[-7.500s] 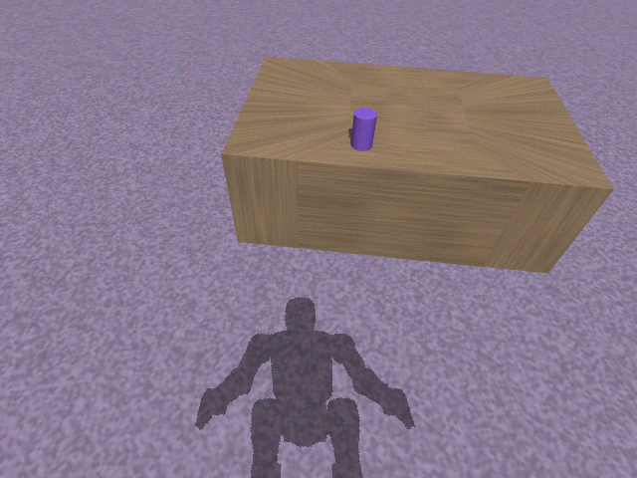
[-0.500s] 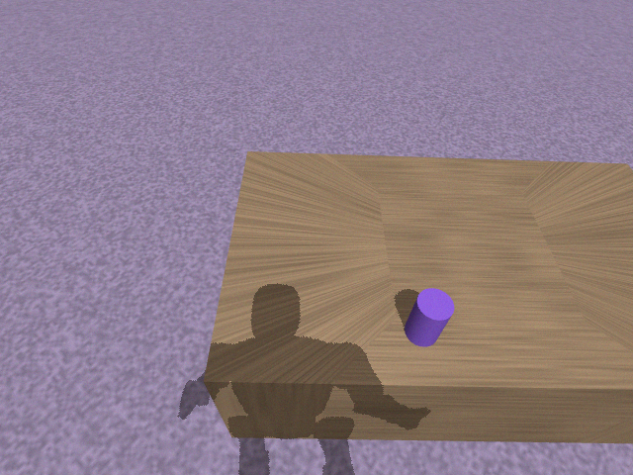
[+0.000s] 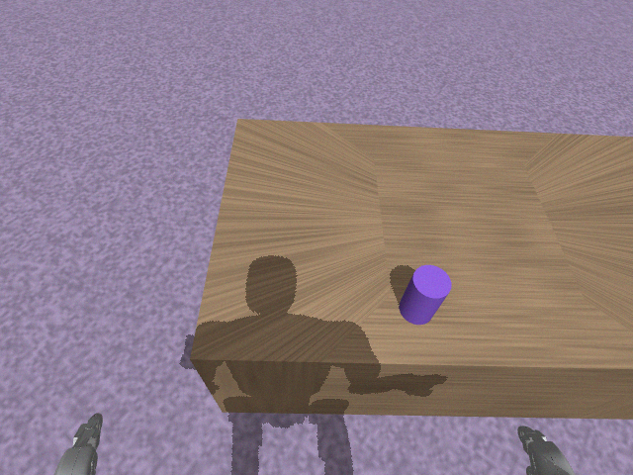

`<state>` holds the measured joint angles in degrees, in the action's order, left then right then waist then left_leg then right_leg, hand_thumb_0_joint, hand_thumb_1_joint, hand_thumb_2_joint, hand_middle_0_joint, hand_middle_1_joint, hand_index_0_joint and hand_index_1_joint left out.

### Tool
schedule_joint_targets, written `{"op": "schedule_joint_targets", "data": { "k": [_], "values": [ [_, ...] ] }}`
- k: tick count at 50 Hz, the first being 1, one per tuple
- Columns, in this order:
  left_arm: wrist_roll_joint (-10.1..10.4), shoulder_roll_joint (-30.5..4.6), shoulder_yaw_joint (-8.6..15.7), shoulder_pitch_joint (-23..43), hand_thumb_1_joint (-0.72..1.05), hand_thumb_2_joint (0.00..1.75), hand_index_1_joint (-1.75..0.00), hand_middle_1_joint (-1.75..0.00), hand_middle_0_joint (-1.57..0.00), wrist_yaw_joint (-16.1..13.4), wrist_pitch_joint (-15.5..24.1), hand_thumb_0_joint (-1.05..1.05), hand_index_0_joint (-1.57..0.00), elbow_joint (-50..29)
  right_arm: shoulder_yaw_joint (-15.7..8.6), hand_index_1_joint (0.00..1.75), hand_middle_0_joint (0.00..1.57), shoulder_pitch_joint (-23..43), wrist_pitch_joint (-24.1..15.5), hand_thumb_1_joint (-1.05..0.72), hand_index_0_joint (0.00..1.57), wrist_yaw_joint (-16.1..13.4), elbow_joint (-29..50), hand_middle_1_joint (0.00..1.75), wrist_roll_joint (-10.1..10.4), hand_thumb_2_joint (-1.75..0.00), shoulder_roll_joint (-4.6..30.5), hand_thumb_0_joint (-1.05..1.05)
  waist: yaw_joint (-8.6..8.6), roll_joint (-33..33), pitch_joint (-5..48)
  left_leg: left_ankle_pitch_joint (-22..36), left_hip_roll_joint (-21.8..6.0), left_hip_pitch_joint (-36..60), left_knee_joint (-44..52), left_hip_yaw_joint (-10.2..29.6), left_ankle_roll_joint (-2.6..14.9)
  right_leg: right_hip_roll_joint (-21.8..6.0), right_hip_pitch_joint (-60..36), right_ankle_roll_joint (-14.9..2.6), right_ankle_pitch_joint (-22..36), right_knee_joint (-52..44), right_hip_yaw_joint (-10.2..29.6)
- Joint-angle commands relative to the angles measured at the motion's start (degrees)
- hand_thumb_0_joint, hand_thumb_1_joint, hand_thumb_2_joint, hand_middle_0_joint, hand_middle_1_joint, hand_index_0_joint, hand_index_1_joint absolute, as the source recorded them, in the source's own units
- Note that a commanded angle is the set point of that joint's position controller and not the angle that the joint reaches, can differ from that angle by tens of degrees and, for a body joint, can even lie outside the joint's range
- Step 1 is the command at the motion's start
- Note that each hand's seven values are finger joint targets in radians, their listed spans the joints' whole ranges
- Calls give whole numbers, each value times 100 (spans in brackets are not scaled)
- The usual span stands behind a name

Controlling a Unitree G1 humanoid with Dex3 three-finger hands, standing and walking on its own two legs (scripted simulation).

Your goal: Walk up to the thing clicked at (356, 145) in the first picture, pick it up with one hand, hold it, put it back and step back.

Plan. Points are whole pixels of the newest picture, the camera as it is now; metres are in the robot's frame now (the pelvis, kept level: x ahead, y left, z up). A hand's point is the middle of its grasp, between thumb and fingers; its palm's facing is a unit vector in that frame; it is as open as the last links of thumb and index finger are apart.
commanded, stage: go down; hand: right
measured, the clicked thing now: (423, 295) +0.49 -0.23 -0.24
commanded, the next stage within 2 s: none
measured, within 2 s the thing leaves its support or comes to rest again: neither
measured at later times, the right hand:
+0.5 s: hand (511, 460) +0.17 -0.26 -0.11, palm faces +0.07 +0.94 -0.33, open 17.6 cm
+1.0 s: hand (535, 466) +0.16 -0.28 -0.09, palm faces +0.13 +0.94 -0.33, open 17.5 cm
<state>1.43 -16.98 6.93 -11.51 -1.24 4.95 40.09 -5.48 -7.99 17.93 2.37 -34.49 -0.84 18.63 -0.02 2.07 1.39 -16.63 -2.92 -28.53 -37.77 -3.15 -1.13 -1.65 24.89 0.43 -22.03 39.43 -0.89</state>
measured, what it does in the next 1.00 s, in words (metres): stands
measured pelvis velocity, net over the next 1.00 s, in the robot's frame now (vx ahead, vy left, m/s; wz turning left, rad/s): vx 0.01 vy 0.00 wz -0.02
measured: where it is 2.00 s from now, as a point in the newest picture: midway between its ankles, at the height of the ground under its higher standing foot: outside the picture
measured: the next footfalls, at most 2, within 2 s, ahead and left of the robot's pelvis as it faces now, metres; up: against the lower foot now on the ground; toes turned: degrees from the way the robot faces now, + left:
none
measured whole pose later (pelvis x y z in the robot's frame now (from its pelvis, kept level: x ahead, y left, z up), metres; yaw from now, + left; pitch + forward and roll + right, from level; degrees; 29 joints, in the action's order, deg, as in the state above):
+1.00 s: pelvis +0.01 +0.00 -0.03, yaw -1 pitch +11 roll +1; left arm 2.0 -14.8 2.9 -23.8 -6.2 5.8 17.1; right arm -12.7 -20.3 26.7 6.8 -8.0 2.0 22.5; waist 0.2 1.3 8.3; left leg -23.9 -3.4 -36.7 -50.2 -4.6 -1.3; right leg -1.7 34.1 0.6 -29.4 52.7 1.2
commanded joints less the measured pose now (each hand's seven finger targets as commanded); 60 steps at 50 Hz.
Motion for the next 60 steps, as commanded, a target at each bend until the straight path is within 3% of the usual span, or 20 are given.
{"op": "schedule_joint_targets", "data": {
  "k": [1,5,12,18,25,28,30,32,37,39,40,42,44,45,46,47,50,53,56,60],
  "values": [
    [-65,-995,337,311,-53,4,-6,-6,-5,-223,470,0,-5,-1170,-490,6,3,233,-191,59,4,-196,1234,6,-20,-3,1200,0,54,-133,1477,1067,204,906,164,-66,144,124,-238,-61,1699,-313,106],
    [-92,-958,320,8,-53,3,-5,-5,-5,-335,481,0,-5,-1193,-631,5,4,-12,-49,60,5,-234,1524,5,19,-2,1275,0,51,-119,1481,1034,222,820,70,-107,132,124,-105,-42,1698,-227,125],
    [-44,-840,221,-135,-53,3,-5,-5,-5,-385,458,0,-5,-1424,-544,6,3,-310,334,61,4,-9,1901,6,69,-3,1203,0,-8,-80,986,780,219,409,-3,-127,118,148,255,-44,1326,-110,74],
    [-35,-758,196,-452,-54,3,-5,-5,-5,-357,454,0,-5,-1711,-681,6,2,-477,432,61,4,30,2480,6,50,-4,1305,0,4,71,1309,1223,219,422,-325,-145,113,101,172,36,2226,207,147],
    [-34,-880,328,-532,-55,5,-5,-5,-5,-428,459,0,-5,-2343,-755,6,3,-774,528,60,4,12,2894,6,83,-4,1242,0,-54,-21,1570,1318,203,389,-505,-137,105,103,218,35,2284,408,183],
    [-13,-654,179,-758,-54,4,-5,-5,-5,-442,406,0,-5,-2294,-808,6,3,-919,568,57,5,30,3095,6,99,-4,1287,0,45,127,1499,1215,215,265,-582,-151,124,86,246,70,2457,450,210],
    [-14,-766,259,-724,-55,5,-5,-5,-5,-455,410,0,-5,-2479,-832,6,4,-1008,606,58,5,41,3102,6,125,-3,1272,0,44,81,1559,1270,219,309,-644,-167,140,68,315,90,2607,484,250],
    [-12,-877,323,-640,-54,4,-5,-5,-5,-477,419,0,-5,-2841,-914,6,3,-1035,658,59,5,63,3143,6,134,-4,1315,0,1,-15,1562,1202,223,241,-646,-165,117,71,341,73,2476,517,245],
    [8,-659,135,-955,-54,4,-5,-5,-5,-494,366,0,-5,-2788,-1040,6,3,-987,722,57,4,152,3342,6,179,-5,1439,0,21,8,1352,1065,182,155,-604,-117,114,127,573,24,1993,561,186],
    [14,-732,207,-990,-54,4,-5,-5,-5,-519,375,0,-5,-3024,-1114,6,3,-1016,727,58,4,191,3427,6,170,-4,1498,0,-20,10,1419,1054,183,134,-627,-121,108,132,555,19,1972,567,188],
    [24,-555,71,-1237,-53,4,-5,-5,-5,-506,337,0,-5,-2734,-1154,6,3,-1027,721,56,4,205,3460,6,194,-5,1523,0,25,113,1324,951,186,61,-635,-126,113,128,585,30,1921,553,186],
    [26,-573,73,-1198,-54,4,-5,-5,-5,-527,355,0,-5,-3049,-1179,6,3,-1078,710,59,4,266,3540,6,196,-5,1508,0,-33,50,1427,1030,183,78,-648,-119,104,142,563,11,1932,607,181],
    [30,-629,80,-1132,-54,4,-5,-5,-5,-550,370,0,-5,-3172,-1284,6,3,-1101,690,58,4,301,3567,6,229,-5,1589,0,32,88,1356,921,180,89,-665,-136,105,139,670,27,1850,579,198],
    [27,-427,-57,-1347,-54,4,-5,-5,-5,-538,341,0,-5,-2959,-1309,6,3,-1075,662,59,4,329,3692,6,228,-5,1617,0,26,268,1377,914,152,67,-637,-103,110,174,659,18,1725,594,151],
    [40,-627,32,-1000,-54,4,-5,-5,-5,-573,391,0,-5,-3439,-1336,6,3,-1086,665,57,4,356,3566,6,245,-5,1626,0,22,-6,1332,794,168,43,-617,-125,96,158,743,-12,1544,577,181],
    [38,-494,-29,-1193,-55,5,-6,-5,-5,-574,370,0,-5,-3051,-1331,6,3,-1037,644,58,4,384,3611,6,260,-5,1629,0,34,98,1180,579,153,-33,-571,-111,97,172,817,-10,1200,549,146],
    [36,-693,-2,-896,-54,4,-5,-5,-5,-652,479,0,-5,-3735,-1481,7,2,-473,522,58,4,429,3646,7,279,-6,1856,0,-141,-106,1330,450,136,-9,-481,-61,62,170,775,-67,885,549,167],
    [18,-489,-207,-1163,-55,5,-5,-5,-5,-723,535,0,-5,-3335,-1816,7,3,216,277,59,4,447,3678,7,288,-6,2281,0,-118,168,1170,341,101,-33,-461,-5,70,179,757,-50,746,505,197],
    [22,-680,-67,-1033,-55,5,-5,-5,-5,-812,655,0,-5,-3406,-2115,6,4,650,24,58,5,522,3462,6,412,-5,2605,0,-137,169,1390,434,87,108,-452,17,58,168,610,-58,803,476,244],
    [2,-768,77,-1278,-54,4,-4,-5,-5,-833,757,0,-5,-2648,-2282,6,4,1539,-203,55,4,835,2465,6,584,-4,2784,0,-286,557,1000,298,100,-214,-445,7,108,158,667,-46,636,348,267]
  ]
}}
